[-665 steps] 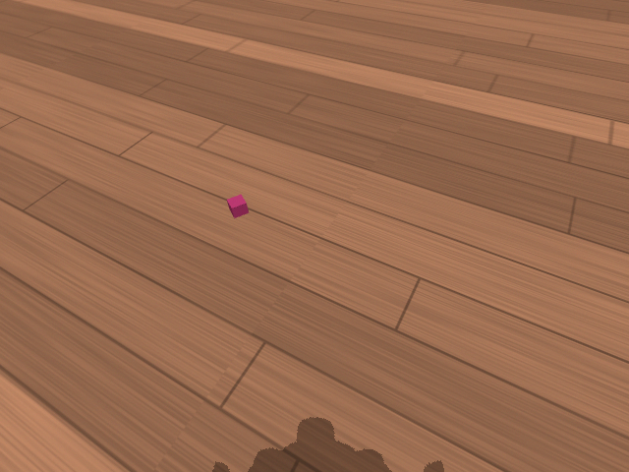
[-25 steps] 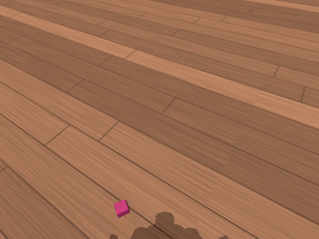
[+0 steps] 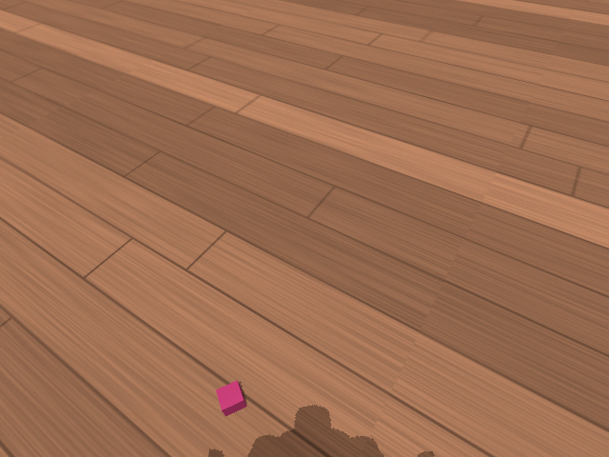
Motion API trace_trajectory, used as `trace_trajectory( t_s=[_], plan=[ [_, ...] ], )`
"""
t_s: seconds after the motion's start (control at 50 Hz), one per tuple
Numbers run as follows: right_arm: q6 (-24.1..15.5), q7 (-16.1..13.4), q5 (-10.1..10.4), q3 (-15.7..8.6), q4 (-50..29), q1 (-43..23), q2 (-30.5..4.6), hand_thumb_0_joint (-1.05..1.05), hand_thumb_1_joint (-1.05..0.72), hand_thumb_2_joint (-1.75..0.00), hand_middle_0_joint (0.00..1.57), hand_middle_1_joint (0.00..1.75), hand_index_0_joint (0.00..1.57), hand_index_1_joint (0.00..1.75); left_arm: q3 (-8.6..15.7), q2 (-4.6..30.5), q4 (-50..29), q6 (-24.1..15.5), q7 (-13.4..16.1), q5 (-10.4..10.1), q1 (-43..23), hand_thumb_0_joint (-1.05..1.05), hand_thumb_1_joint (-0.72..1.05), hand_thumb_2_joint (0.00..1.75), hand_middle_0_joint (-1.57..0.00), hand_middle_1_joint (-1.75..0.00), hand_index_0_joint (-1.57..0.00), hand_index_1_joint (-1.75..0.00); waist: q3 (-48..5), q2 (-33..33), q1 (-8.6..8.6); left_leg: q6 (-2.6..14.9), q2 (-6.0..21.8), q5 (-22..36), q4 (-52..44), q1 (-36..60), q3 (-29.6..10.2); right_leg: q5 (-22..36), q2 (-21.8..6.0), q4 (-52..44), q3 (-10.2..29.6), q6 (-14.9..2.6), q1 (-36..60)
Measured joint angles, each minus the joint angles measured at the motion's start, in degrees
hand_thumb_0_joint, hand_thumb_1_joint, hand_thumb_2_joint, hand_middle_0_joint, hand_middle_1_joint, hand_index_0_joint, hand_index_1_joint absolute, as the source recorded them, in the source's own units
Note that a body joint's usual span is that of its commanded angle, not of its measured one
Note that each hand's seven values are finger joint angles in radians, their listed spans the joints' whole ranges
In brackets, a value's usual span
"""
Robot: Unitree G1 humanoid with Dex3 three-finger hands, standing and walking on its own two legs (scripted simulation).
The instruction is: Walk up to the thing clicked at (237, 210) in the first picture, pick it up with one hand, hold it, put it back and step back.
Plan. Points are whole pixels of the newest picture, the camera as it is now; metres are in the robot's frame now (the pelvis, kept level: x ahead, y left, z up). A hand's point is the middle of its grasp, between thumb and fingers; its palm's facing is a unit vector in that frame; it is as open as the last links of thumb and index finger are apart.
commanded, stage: rise first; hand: left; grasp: from above
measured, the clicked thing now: (231, 398) +0.43 +0.30 -0.75
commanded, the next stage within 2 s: none
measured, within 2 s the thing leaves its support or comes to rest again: neither
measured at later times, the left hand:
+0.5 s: hand out of the picture +0.14 +0.27 -0.20, palm faces -0.09 -0.90 -0.43, open 12.3 cm
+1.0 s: hand out of the picture +0.12 +0.28 -0.25, palm faces -0.19 -0.82 -0.54, open 13.7 cm
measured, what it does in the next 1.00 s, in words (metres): lowers itself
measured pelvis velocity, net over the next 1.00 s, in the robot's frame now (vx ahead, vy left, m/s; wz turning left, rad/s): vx -0.02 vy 0.02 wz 0.00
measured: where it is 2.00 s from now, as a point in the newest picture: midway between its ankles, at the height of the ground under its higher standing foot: outside the picture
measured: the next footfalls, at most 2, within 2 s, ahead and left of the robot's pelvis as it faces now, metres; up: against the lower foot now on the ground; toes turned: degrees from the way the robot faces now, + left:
none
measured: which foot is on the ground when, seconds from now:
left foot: down 0.00-1.00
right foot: down 0.00-1.00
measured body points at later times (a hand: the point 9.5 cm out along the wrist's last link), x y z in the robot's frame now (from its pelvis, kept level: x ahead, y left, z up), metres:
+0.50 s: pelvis -0.01 +0.02 -0.04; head +0.05 +0.02 +0.40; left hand +0.14 +0.31 -0.17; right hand +0.10 -0.24 -0.16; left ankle -0.01 +0.13 -0.75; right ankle -0.02 -0.11 -0.75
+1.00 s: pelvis -0.02 +0.02 -0.11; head +0.08 +0.04 +0.33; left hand +0.13 +0.32 -0.21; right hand +0.16 -0.22 -0.19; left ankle -0.01 +0.13 -0.75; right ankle -0.02 -0.11 -0.75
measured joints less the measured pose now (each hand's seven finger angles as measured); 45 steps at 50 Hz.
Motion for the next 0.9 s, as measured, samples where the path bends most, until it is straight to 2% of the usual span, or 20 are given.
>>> trace_trajectory(
  t_s=[0.06,0.08,0.12,0.16,0.2,0.24,0.28,0.32,0.46,0.56,0.7,0.9],
  plan=[
    [-0.1,-0.04,-0.02,0.06,0.03,0.09,-0.03,0.0,-0.9,-0.9,0.21,0.3,0.2,0.3,0.03,-0.03,0.03,0.08,-0.05,-0.04,0.1,0.01,0.9,0.9,-0.2,-0.3,-0.2,-0.3,-0.03,-0.03,0.05,0.02,-0.03,-0.01,-0.01,-0.01,0.06,-0.01,-0.03,0.03,0.06,0.04,-0.05],
    [0.13,-0.46,0.91,0.22,-1.98,0.86,-0.04,0.0,-0.9,-0.9,0.21,0.3,0.2,0.3,0.24,-0.23,-1.39,0.24,0.29,-0.67,0.48,0.01,0.9,0.9,-0.21,-0.3,-0.2,-0.31,-0.46,0.03,-0.18,0.11,-0.11,-0.3,0.95,-1.38,-0.12,-0.35,-0.12,0.95,-0.13,0.05,-1.33],
    [-1.21,-1.51,2.48,0.23,-7.17,2.8,0.26,0.0,-0.92,-0.9,0.21,0.3,0.2,0.3,1.53,-1.21,-3.57,-0.57,0.79,-1.33,-1.16,0.01,0.87,0.9,-0.22,-0.33,-0.21,-0.34,-0.02,0.26,-0.36,0.35,-0.37,-1.15,3.88,-4.77,-0.78,-1.4,-0.4,3.76,-0.79,0.11,-4.39],
    [-1.7,-1.92,3.02,0.12,-10.8,3.45,1.06,0.0,-0.93,-0.91,0.2,0.3,0.2,0.3,3.22,-1.78,-3.29,-0.89,0.59,-0.78,-4.48,0.01,0.82,0.91,-0.23,-0.38,-0.22,-0.4,0.41,0.29,-0.37,0.42,-0.45,-1.99,6.89,-8.38,-0.99,-2.35,-0.51,6.79,-1.0,0.09,-7.94],
    [-1.93,-2.15,2.93,-0.28,-13.52,3.64,2.37,0.0,-0.95,-0.91,0.2,0.3,0.2,0.3,4.63,-1.59,-3.12,-0.64,-0.22,0.86,-7.65,0.01,0.74,0.9,-0.24,-0.45,-0.22,-0.47,0.31,0.01,-0.45,0.41,-0.44,-2.95,10.0,-12.28,-0.89,-3.4,-0.55,10.16,-0.91,0.07,-11.99],
    [-2.18,-1.94,2.43,-0.82,-15.86,4.05,3.72,0.0,-0.96,-0.91,0.2,0.3,0.2,0.3,6.12,-0.98,-2.93,-0.78,-1.14,3.64,-9.84,0.01,0.64,0.89,-0.24,-0.54,-0.23,-0.56,-0.85,-0.31,-0.9,0.43,-0.4,-4.3,13.72,-16.71,-0.81,-4.76,-0.56,13.95,-0.83,0.06,-16.49],
    [-2.12,-1.59,2.11,-1.36,-18.04,4.9,4.94,0.0,-0.97,-0.91,0.21,0.3,0.2,0.3,7.52,-0.56,-4.03,-0.26,-1.48,5.96,-10.44,0.01,0.52,0.87,-0.24,-0.63,-0.24,-0.64,-2.04,-0.63,-1.15,0.46,-0.3,-5.81,17.09,-20.08,-0.52,-6.17,-0.52,17.36,-0.53,0.1,-20.0],
    [-1.91,-1.38,1.98,-1.67,-19.94,6.19,5.73,0.0,-0.97,-0.91,0.21,0.3,0.2,0.3,8.12,-0.75,-6.74,1.04,-0.85,7.27,-9.6,0.01,0.39,0.86,-0.24,-0.71,-0.25,-0.71,-3.23,-0.67,-1.16,0.6,-0.29,-7.15,19.63,-22.22,-0.28,-7.37,-0.54,19.8,-0.28,0.21,-22.18],
    [-2.13,-1.0,2.27,-1.66,-25.21,8.13,6.09,0.0,-0.96,-0.91,0.21,0.3,0.2,0.3,7.34,-2.36,-14.04,7.35,1.77,9.65,-5.11,0.01,-0.1,0.86,-0.23,-0.88,-0.24,-0.87,-5.78,0.31,-1.53,1.25,-0.47,-11.16,27.15,-28.02,-0.09,-10.84,-0.8,26.39,-0.07,0.88,-27.56],
    [-4.21,-1.24,1.85,-1.99,-28.13,7.66,6.04,0.01,-0.96,-0.91,0.21,0.3,0.2,0.3,7.49,-2.84,-20.06,8.87,2.37,11.39,-1.73,0.0,-0.32,0.87,-0.23,-0.91,-0.23,-0.91,-6.55,0.0,-1.17,1.59,-0.51,-14.22,33.71,-33.84,-0.09,-13.72,-0.92,32.61,-0.05,1.22,-33.2],
    [-6.26,-1.61,1.19,-2.16,-30.32,5.9,6.07,0.01,-0.96,-0.91,0.21,0.3,0.2,0.3,7.3,-2.84,-29.33,10.24,3.28,14.61,2.93,0.0,-0.45,0.88,-0.23,-0.92,-0.23,-0.93,-7.9,-0.32,-0.89,1.87,-0.4,-18.11,42.13,-41.34,-0.4,-17.39,-0.89,40.43,-0.31,1.52,-40.3],
    [-7.53,-1.4,0.93,-1.44,-32.87,5.02,6.83,0.01,-0.98,-0.92,0.21,0.3,0.2,0.3,5.99,-2.75,-38.18,14.03,4.15,16.52,7.1,0.0,-0.5,0.87,-0.24,-0.94,-0.23,-0.94,-9.9,0.41,-1.12,1.97,-0.28,-20.91,48.96,-48.15,-1.09,-20.1,-0.8,46.68,-0.96,1.59,-46.62]
  ],
)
